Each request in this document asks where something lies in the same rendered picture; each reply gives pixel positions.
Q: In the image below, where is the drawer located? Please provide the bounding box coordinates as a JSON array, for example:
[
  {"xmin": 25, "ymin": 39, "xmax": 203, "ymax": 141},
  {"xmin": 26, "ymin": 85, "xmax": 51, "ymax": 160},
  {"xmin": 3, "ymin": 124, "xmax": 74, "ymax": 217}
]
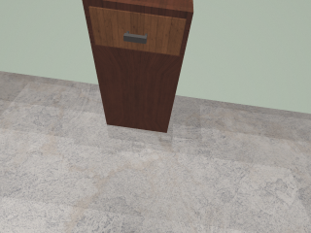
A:
[{"xmin": 88, "ymin": 6, "xmax": 187, "ymax": 56}]

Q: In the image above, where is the handle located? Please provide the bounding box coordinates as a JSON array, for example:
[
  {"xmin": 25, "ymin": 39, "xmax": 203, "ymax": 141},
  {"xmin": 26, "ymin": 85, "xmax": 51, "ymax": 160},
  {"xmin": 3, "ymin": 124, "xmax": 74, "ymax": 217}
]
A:
[{"xmin": 123, "ymin": 31, "xmax": 148, "ymax": 44}]

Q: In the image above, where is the cabinet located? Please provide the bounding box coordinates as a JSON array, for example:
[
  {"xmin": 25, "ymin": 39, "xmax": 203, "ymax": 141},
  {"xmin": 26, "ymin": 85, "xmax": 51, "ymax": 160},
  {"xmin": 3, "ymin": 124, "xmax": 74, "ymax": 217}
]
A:
[{"xmin": 82, "ymin": 0, "xmax": 193, "ymax": 133}]

